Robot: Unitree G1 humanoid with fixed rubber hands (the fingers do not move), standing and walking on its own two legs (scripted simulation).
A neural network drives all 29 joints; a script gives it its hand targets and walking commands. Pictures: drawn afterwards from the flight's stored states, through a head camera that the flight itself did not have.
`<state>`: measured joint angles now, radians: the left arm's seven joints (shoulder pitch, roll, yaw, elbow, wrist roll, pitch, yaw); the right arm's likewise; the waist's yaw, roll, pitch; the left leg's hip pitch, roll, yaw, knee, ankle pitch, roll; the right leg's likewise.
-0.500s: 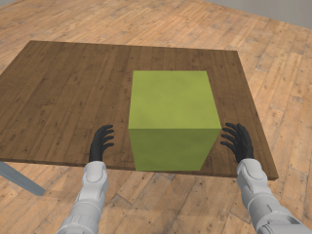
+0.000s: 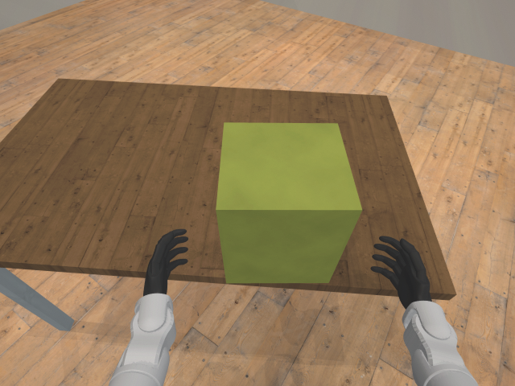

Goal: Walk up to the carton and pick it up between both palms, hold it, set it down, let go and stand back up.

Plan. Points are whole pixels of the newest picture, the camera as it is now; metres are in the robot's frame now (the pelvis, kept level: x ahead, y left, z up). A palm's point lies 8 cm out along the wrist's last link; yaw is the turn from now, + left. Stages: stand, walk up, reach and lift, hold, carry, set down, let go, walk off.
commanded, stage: set down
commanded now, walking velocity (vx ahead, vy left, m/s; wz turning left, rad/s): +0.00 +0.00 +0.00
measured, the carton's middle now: (279, 207) +0.46 +0.01 -0.01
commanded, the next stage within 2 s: none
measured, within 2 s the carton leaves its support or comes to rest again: neither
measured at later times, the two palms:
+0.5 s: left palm (148, 318) +0.23 +0.20 -0.01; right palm (433, 330) +0.25 -0.22 -0.02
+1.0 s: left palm (132, 342) +0.20 +0.22 -0.02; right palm (439, 357) +0.21 -0.22 -0.03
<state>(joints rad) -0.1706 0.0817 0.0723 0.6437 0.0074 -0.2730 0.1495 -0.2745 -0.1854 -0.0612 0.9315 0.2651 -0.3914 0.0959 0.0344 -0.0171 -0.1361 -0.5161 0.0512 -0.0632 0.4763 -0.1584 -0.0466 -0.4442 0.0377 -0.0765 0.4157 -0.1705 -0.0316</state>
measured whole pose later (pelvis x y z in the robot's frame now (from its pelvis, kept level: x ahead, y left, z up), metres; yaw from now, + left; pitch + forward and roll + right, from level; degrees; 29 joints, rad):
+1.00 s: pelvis +0.02 +0.00 +0.01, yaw +1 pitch +2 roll +0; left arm 0.24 0.13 0.03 0.42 -0.03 -0.22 0.14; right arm 0.22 -0.19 -0.03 0.58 0.22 -0.34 0.07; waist 0.03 -0.02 -0.08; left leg -0.27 0.03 -0.06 0.42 -0.19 -0.04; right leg -0.22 0.01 -0.08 0.42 -0.23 -0.03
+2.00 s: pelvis +0.03 +0.00 +0.01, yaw +1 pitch +2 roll +0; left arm 0.27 0.22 0.03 0.42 -0.03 -0.01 0.05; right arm 0.24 -0.19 -0.03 0.62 0.10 -0.24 0.01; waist 0.03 -0.02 -0.04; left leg -0.26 0.02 -0.06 0.41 -0.20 -0.04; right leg -0.22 0.01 -0.08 0.42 -0.25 -0.03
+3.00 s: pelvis +0.04 +0.00 +0.01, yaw +1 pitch +1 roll +0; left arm 0.23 0.25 0.03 0.42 -0.03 0.14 0.00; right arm 0.23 -0.19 -0.03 0.75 0.01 -0.23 0.00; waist 0.03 -0.02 -0.01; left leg -0.22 0.02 -0.06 0.41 -0.21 -0.04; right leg -0.17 0.01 -0.08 0.42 -0.26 -0.03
